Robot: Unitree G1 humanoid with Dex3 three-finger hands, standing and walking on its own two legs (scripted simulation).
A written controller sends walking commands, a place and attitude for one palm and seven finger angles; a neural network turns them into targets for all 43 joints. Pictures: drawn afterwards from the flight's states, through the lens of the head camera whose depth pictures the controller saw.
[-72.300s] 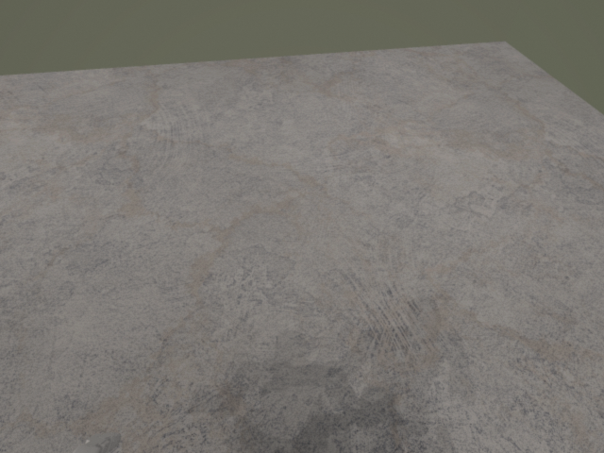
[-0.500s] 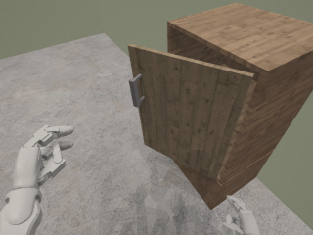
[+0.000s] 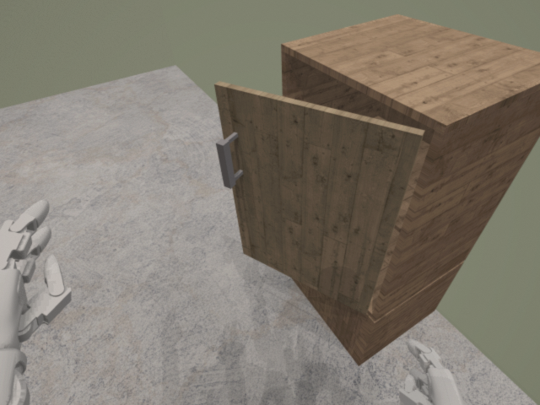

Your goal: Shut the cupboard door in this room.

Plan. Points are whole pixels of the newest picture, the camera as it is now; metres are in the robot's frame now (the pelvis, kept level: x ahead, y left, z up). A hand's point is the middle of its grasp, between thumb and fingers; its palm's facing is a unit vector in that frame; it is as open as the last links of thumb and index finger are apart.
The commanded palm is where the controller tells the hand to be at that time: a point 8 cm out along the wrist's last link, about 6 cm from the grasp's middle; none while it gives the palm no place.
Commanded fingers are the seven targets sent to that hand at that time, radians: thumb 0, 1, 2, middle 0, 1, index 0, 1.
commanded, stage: draw the hand back to the body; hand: left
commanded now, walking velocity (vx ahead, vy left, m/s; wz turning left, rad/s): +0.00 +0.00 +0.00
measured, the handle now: (231, 160) +0.64 +0.17 +0.02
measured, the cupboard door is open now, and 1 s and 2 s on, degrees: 27 27 27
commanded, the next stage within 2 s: step back with the hand held close in 0.02 s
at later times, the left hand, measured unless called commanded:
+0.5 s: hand (46, 295) +0.19 +0.28 +0.15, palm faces +0.36 -0.79 -0.50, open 7.4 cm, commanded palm +0.13 +0.32 +0.17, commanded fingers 0.00 0.90 0.90 -0.20 -0.30 -0.20 -0.30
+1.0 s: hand out of the picture +0.09 +0.30 +0.16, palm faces +0.49 -0.75 -0.44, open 7.4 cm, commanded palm +0.03 +0.33 +0.17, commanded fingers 0.00 0.90 0.90 -0.20 -0.30 -0.20 -0.30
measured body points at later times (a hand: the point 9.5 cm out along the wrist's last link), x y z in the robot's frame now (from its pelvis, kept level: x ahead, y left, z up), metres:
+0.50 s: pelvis -0.02 +0.02 +0.00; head -0.01 +0.00 +0.45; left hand +0.16 +0.32 +0.18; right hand +0.15 -0.23 -0.09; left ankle +0.00 +0.12 -0.74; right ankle -0.03 -0.11 -0.74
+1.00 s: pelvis -0.10 +0.02 -0.02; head -0.10 +0.03 +0.43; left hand +0.06 +0.33 +0.18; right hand +0.07 -0.21 -0.10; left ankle -0.01 +0.12 -0.74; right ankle -0.04 -0.11 -0.74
